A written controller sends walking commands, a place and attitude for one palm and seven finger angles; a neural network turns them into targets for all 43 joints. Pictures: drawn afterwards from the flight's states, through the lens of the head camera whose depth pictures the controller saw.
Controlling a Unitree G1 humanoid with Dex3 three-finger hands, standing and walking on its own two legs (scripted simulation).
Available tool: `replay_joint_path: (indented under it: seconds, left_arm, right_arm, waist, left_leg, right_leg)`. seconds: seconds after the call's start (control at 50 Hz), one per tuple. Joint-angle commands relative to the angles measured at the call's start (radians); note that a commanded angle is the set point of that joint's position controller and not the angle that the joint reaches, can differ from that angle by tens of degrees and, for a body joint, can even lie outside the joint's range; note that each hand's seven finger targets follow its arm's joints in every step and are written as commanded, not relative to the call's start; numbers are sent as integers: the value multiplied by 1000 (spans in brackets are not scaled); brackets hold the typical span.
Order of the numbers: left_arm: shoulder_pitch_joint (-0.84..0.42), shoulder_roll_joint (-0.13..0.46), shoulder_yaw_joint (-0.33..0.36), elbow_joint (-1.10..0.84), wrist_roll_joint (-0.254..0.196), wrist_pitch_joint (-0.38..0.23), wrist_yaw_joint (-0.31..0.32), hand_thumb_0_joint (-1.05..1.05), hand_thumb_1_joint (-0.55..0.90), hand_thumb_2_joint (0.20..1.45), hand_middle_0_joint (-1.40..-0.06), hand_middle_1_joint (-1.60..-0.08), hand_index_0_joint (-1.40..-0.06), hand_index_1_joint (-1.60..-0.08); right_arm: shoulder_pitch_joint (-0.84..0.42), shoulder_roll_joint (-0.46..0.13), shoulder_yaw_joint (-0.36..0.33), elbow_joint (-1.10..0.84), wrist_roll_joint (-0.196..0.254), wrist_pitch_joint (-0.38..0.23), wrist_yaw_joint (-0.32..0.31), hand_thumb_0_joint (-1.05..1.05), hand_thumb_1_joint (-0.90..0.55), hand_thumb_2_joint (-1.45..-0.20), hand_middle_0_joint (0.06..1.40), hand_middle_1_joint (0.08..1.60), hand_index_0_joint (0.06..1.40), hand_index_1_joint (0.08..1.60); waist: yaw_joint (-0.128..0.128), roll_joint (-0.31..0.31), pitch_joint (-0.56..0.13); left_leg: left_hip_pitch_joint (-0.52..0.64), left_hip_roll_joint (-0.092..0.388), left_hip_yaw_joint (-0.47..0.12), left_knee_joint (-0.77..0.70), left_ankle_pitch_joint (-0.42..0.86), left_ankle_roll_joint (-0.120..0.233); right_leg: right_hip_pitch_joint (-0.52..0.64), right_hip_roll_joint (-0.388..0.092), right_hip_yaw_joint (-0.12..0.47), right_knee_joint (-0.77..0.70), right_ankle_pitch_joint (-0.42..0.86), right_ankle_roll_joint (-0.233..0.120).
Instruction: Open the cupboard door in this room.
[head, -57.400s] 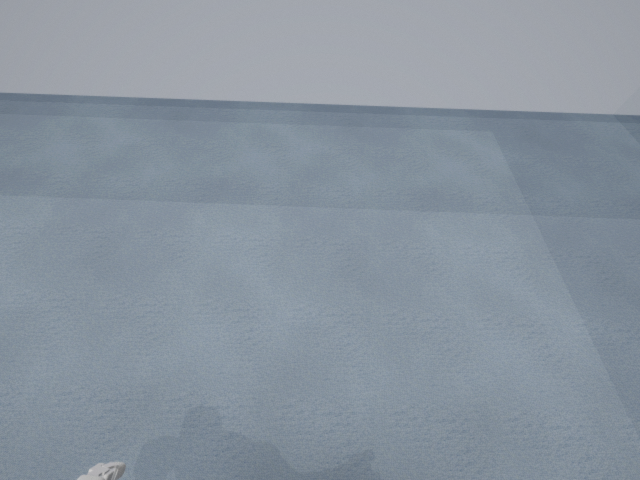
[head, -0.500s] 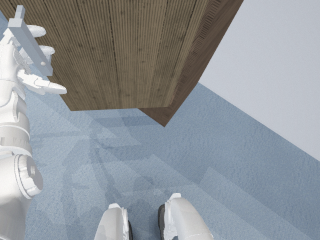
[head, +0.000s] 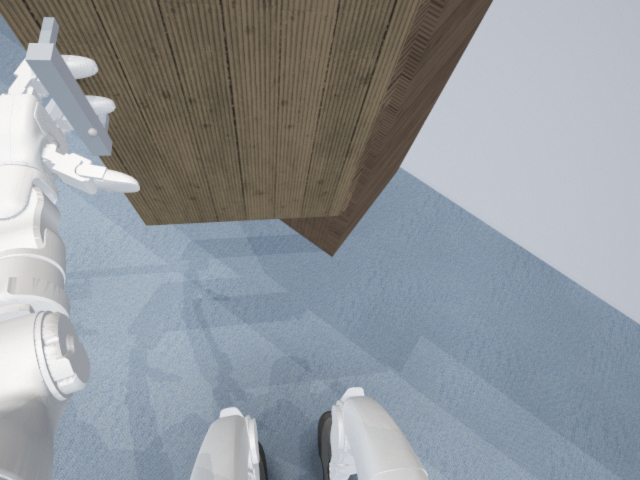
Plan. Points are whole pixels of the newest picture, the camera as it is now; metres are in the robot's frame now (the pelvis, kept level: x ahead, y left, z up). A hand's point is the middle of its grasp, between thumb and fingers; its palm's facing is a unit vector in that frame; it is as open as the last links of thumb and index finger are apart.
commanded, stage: close the thumb around the handle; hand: left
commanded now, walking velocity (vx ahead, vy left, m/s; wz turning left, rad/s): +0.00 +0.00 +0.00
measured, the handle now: (78, 93) +0.57 +0.25 +0.05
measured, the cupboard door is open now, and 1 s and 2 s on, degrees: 42 43 82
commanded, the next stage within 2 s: pull the door open along its arc in 0.74 s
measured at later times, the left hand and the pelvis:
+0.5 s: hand (91, 131) +0.51 +0.22 +0.05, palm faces +0.01 -1.00 -0.03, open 8.4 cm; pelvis +0.00 +0.00 +0.00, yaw +0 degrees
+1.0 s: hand (91, 134) +0.51 +0.22 +0.05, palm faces +0.02 -1.00 -0.02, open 5.9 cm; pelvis +0.00 +0.00 +0.00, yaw -1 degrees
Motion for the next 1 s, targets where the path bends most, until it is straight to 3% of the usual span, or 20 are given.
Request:
replay_joint_path:
  seconds: [0.0,0.02,0.04,0.06,0.12,0.16,0.22,0.26,0.3,0.36,0.4,0.46,0.52,0.64,0.68,0.72,0.76,0.82,0.84,0.98]
  left_arm:
    - [-376,273,41,-219,-16,-79,-7,0,-500,300,-300,-1200,-300,-1200]
    - [-401,231,2,-216,-17,-77,-9,0,-500,300,-300,-1200,-300,-1200]
    - [-402,223,2,-185,-20,-69,-8,0,-444,324,-304,-1206,-304,-1206]
    - [-422,249,15,-194,-18,-70,-6,0,-388,348,-308,-1212,-308,-1212]
    - [-433,259,20,-213,-14,-76,-6,0,-220,420,-320,-1230,-320,-1230]
    - [-417,230,6,-221,-15,-78,-4,0,-108,468,-328,-1242,-328,-1242]
    - [-429,229,4,-207,-20,-76,-3,0,60,540,-340,-1260,-340,-1260]
    - [-409,243,17,-213,-15,-76,0,0,172,588,-348,-1272,-348,-1272]
    - [-422,199,-22,-203,-14,-76,-1,0,284,636,-356,-1284,-356,-1284]
    - [-422,264,26,-173,-12,-70,3,0,452,708,-368,-1302,-368,-1302]
    - [-434,256,16,-208,-11,-80,-5,0,564,756,-376,-1314,-376,-1314]
    - [-426,261,24,-199,-16,-77,-7,0,732,828,-388,-1332,-388,-1332]
    - [-425,237,10,-209,-22,-78,-11,0,900,900,-400,-1350,-400,-1350]
    - [-392,275,35,-204,-17,-72,-12,0,900,900,-400,-1350,-400,-1350]
    - [-398,250,16,-225,-18,-74,-12,0,900,900,-400,-1350,-400,-1350]
    - [-420,245,7,-216,-10,-71,-4,0,900,900,-400,-1350,-400,-1350]
    - [-395,252,17,-211,-8,-71,0,0,900,900,-400,-1350,-400,-1350]
    - [-419,221,-9,-217,-6,-74,0,0,900,900,-400,-1350,-400,-1350]
    - [-409,294,45,-202,-1,-73,4,0,900,900,-400,-1350,-400,-1350]
    - [-212,252,40,-281,-31,-68,-17,0,900,900,-400,-1350,-400,-1350]
  right_arm:
    - [192,-194,-71,-34,2,-3,-15,0,-900,-900,200,300,200,300]
    - [183,-191,-70,-32,4,-3,-14,0,-900,-900,200,300,200,300]
    - [181,-191,-68,-28,4,-4,-13,0,-900,-900,200,300,200,300]
    - [180,-196,-68,-27,4,-4,-17,0,-900,-900,200,300,200,300]
    - [187,-196,-68,-28,1,-8,-17,0,-900,-900,200,300,200,300]
    - [189,-193,-71,-29,-1,-8,-15,0,-900,-900,200,300,200,300]
    - [189,-195,-70,-23,1,-7,-15,0,-900,-900,200,300,200,300]
    - [190,-195,-71,-28,0,-7,-14,0,-900,-900,200,300,200,300]
    - [190,-191,-71,-23,0,-6,-12,0,-900,-900,200,300,200,300]
    - [189,-198,-67,-23,1,-8,-17,0,-900,-900,200,300,200,300]
    - [188,-195,-67,-28,-1,-10,-17,0,-900,-900,200,300,200,300]
    - [188,-197,-67,-26,0,-9,-17,0,-900,-900,200,300,200,300]
    - [191,-196,-70,-26,0,-9,-14,0,-900,-900,200,300,200,300]
    - [189,-197,-68,-33,2,-6,-16,0,-900,-900,200,300,200,300]
    - [188,-194,-68,-39,2,-6,-15,0,-900,-900,200,300,200,300]
    - [192,-195,-68,-29,0,-4,-14,0,-900,-900,200,300,200,300]
    - [191,-196,-69,-32,1,-4,-13,0,-900,-900,200,300,200,300]
    - [193,-192,-72,-27,0,-5,-13,0,-900,-900,200,300,200,300]
    - [195,-200,-70,-23,-1,-4,-16,0,-900,-900,200,300,200,300]
    - [176,-190,-74,-73,9,3,-8,0,-900,-900,200,300,200,300]
  waist:
    - [2,164,-563]
    - [-16,180,-533]
    - [-22,148,-491]
    - [-24,138,-484]
    - [-14,193,-532]
    - [-13,182,-554]
    - [-21,171,-521]
    - [-9,177,-543]
    - [-25,183,-523]
    - [-21,132,-501]
    - [-13,191,-546]
    - [-17,154,-524]
    - [-17,181,-545]
    - [-6,165,-530]
    - [-7,194,-535]
    - [-16,185,-520]
    - [-7,170,-524]
    - [-17,197,-536]
    - [-7,173,-522]
    - [42,166,-570]
  left_leg:
    - [418,-11,-112,-133,575,-41]
    - [422,-10,-113,-136,555,-42]
    - [390,-10,-109,-137,506,-37]
    - [374,-11,-110,-140,483,-35]
    - [419,-10,-118,-137,535,-44]
    - [446,-8,-124,-135,565,-47]
    - [434,-5,-124,-135,557,-47]
    - [429,-9,-120,-137,554,-45]
    - [454,-6,-126,-138,569,-51]
    - [367,-14,-111,-139,477,-35]
    - [416,-13,-116,-137,523,-43]
    - [401,-9,-120,-135,527,-41]
    - [430,-9,-121,-131,550,-46]
    - [396,-11,-113,-136,539,-41]
    - [426,-9,-117,-134,564,-44]
    - [434,-5,-126,-138,565,-49]
    - [425,-7,-122,-140,545,-47]
    - [456,-5,-127,-134,572,-52]
    - [427,-5,-123,-134,555,-49]
    - [453,-9,-107,-154,623,-45]
  right_leg:
    - [273,40,71,-78,329,-9]
    - [239,39,68,-84,304,-7]
    - [228,41,67,-91,277,-5]
    - [238,38,69,-91,267,-5]
    - [226,37,66,-79,282,-10]
    - [224,39,62,-79,289,-9]
    - [210,40,60,-82,284,-8]
    - [231,39,64,-81,290,-10]
    - [195,41,58,-85,278,-8]
    - [245,40,71,-90,264,-7]
    - [234,38,67,-80,279,-10]
    - [238,40,64,-81,284,-9]
    - [223,41,63,-79,289,-8]
    - [256,40,67,-80,302,-8]
    - [230,42,65,-76,299,-12]
    - [212,42,58,-78,286,-8]
    - [226,42,60,-82,277,-9]
    - [196,42,58,-79,278,-8]
    - [220,42,61,-79,283,-9]
    - [299,44,63,-83,339,-12]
